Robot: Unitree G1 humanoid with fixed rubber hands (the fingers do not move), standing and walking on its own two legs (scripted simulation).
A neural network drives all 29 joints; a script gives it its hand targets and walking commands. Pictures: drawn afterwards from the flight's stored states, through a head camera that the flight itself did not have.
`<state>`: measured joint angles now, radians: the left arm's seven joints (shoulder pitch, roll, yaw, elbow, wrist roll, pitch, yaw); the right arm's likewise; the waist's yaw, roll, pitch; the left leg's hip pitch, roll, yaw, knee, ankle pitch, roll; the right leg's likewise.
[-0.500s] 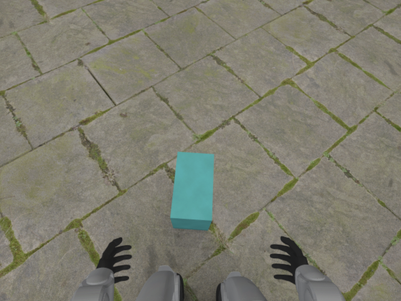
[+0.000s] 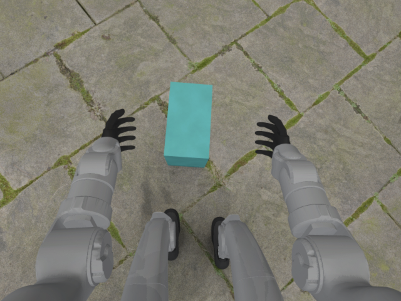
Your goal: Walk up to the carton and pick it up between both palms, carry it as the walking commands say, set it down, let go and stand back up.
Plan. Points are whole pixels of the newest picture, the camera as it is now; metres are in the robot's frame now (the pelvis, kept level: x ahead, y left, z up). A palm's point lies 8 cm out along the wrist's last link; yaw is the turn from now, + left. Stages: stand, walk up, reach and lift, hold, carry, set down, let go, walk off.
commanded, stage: reach and lift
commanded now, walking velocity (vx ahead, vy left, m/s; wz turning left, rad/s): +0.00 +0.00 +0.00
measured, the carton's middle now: (188, 128) +0.58 +0.01 -0.58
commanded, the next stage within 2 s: none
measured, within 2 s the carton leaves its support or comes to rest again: neither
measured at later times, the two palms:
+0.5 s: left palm (122, 88) +0.54 +0.17 -0.14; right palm (262, 96) +0.52 -0.16 -0.13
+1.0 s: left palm (133, 99) +0.56 +0.16 -0.23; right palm (252, 106) +0.54 -0.16 -0.23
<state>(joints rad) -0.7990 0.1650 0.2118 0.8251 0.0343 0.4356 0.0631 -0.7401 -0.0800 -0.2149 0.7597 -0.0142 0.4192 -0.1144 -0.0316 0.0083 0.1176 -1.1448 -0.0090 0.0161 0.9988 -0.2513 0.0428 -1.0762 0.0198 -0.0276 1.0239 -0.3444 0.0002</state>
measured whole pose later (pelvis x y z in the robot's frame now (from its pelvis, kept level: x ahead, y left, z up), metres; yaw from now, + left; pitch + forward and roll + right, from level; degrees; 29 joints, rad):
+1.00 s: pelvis +0.02 -0.01 -0.09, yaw -1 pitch +50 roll -2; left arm -1.32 0.24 0.41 1.02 0.15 0.12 0.00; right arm -1.20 -0.10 -0.37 0.83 -0.07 0.13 -0.16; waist 0.00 0.00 -0.01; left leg -1.84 0.01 0.02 1.30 -0.34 0.03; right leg -1.78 0.03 -0.03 1.35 -0.44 -0.01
